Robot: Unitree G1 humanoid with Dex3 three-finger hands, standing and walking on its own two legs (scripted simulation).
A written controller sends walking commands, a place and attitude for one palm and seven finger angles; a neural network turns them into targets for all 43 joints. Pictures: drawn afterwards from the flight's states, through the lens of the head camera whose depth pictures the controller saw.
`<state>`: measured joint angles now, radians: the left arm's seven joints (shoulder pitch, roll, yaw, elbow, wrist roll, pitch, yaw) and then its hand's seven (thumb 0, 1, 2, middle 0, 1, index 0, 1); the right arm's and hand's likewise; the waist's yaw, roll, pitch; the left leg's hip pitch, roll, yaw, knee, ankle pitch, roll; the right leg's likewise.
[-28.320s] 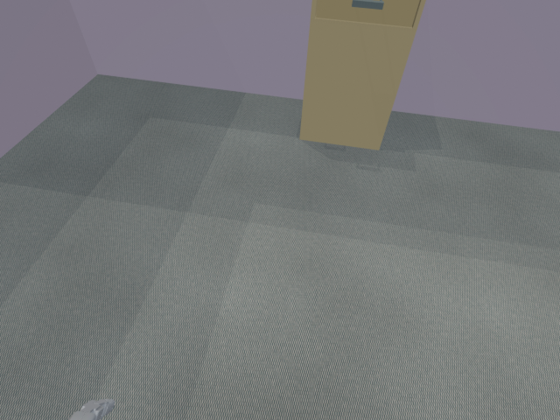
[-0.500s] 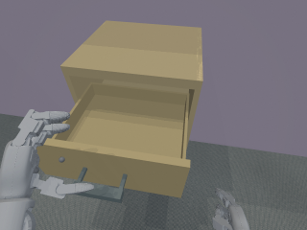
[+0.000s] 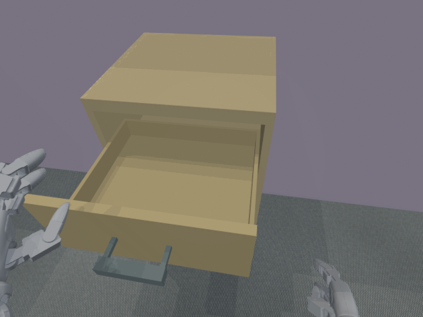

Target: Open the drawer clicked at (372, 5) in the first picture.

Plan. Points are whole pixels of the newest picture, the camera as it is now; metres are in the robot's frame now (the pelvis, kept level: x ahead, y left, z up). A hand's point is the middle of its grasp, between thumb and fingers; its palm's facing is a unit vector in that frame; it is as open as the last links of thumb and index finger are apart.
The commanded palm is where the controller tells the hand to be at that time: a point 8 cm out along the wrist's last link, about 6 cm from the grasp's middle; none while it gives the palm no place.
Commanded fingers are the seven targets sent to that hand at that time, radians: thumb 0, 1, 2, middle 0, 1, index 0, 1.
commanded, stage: draw the hand back to the body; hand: left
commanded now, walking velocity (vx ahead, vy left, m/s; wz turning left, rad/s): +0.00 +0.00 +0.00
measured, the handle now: (135, 258) +0.22 +0.17 +0.01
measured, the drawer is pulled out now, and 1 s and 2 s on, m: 0.28 0.28 0.28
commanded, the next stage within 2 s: step back with the hand held close in 0.24 s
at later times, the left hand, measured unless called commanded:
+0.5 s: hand (43, 223) +0.18 +0.23 +0.20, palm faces +0.40 -0.78 -0.49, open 7.4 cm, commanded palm +0.11 +0.27 +0.20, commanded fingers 0.00 0.90 0.90 -0.20 -0.30 -0.20 -0.30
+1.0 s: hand (4, 284) +0.11 +0.25 +0.18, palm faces +0.37 -0.79 -0.49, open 7.4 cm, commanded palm +0.05 +0.29 +0.20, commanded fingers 0.00 0.90 0.90 -0.20 -0.30 -0.20 -0.30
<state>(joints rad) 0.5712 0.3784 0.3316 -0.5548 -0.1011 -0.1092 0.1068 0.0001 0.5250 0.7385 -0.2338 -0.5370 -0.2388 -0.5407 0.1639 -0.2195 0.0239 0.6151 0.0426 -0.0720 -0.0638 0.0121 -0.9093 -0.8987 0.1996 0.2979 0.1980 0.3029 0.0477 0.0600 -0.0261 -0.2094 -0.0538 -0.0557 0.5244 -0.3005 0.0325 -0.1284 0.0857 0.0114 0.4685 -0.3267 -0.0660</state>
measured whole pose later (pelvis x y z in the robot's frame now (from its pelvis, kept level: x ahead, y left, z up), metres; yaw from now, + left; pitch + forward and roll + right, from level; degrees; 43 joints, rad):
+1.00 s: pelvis -0.08 +0.01 -0.01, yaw +0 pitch +2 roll -1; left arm 0.63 0.43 0.42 -0.62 -0.07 -0.21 0.14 0.01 0.89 0.90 -0.21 -0.30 -0.21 -0.30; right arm 0.18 -0.20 0.01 0.55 0.04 -0.03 -0.05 0.01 -0.91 -0.90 0.20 0.30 0.20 0.30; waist 0.00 0.02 -0.02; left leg -0.43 -0.05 -0.04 0.61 -0.23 0.04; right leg -0.36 0.08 -0.01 0.58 -0.25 -0.05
